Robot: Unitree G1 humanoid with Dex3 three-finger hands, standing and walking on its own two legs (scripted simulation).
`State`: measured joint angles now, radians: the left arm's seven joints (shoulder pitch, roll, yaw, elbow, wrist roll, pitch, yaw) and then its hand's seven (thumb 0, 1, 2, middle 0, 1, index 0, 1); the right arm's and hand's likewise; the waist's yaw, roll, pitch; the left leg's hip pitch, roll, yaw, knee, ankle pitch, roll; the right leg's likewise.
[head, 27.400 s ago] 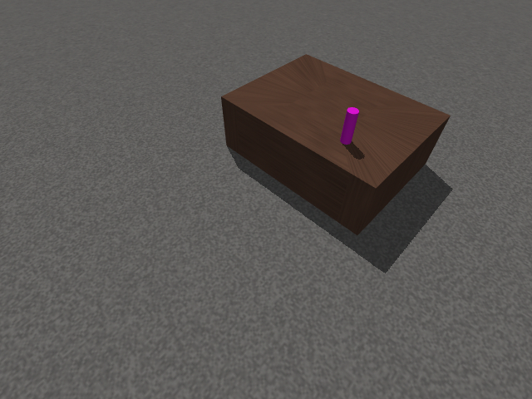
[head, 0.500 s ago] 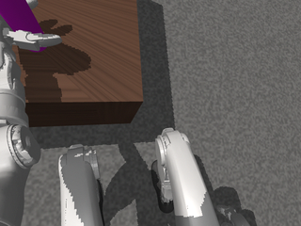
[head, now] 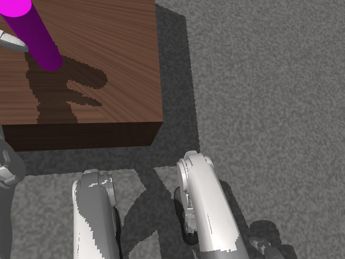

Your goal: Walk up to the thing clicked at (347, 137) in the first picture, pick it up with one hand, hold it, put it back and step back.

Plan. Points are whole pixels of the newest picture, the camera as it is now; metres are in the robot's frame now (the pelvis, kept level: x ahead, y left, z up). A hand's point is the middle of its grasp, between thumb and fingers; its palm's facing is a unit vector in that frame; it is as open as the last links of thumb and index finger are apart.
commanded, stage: rise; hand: left
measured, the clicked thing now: (35, 37) +0.58 +0.20 +0.00
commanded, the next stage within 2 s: home in 0.16 s
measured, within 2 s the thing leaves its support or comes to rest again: neither
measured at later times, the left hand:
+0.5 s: hand out of the picture +0.58 +0.31 +0.18, palm faces +0.29 -0.89 -0.34, open 17.6 cm
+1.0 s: hand out of the picture +0.38 +0.24 +0.22, palm faces +0.19 -0.93 -0.32, open 17.6 cm
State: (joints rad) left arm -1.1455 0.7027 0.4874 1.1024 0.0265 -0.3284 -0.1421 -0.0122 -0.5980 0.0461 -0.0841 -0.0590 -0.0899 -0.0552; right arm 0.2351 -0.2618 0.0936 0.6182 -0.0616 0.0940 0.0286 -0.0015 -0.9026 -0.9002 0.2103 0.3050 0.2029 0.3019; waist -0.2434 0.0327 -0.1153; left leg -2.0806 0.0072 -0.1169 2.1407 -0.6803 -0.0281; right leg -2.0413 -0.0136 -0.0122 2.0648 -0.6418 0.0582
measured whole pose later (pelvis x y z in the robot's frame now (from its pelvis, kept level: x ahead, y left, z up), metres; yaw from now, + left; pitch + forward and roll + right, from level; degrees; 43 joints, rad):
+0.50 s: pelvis +0.03 +0.01 +0.16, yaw +0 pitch +32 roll -6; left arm -1.09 0.81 0.41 1.21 0.19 -0.06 0.00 -0.01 -0.57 0.04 -0.05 -0.05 -0.06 -0.05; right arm 0.32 -0.25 0.08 0.60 -0.02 0.16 0.03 0.00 -0.89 -0.90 0.21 0.31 0.20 0.30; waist -0.23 0.04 -0.12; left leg -1.58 0.06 -0.09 1.62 -0.61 -0.01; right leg -1.54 0.00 -0.03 1.52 -0.55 0.05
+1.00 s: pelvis +0.07 +0.00 +0.30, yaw +3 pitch +14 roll -3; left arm -0.21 0.31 0.14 0.72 0.01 0.05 0.12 -0.01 -0.58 0.03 -0.06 -0.05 -0.06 -0.05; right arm 0.27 -0.23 0.01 0.59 0.04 0.06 -0.09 0.00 -0.90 -0.90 0.21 0.31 0.20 0.30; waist -0.07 0.02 -0.12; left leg -0.80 0.06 -0.05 1.03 -0.48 -0.02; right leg -0.77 -0.01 -0.02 0.95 -0.43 0.03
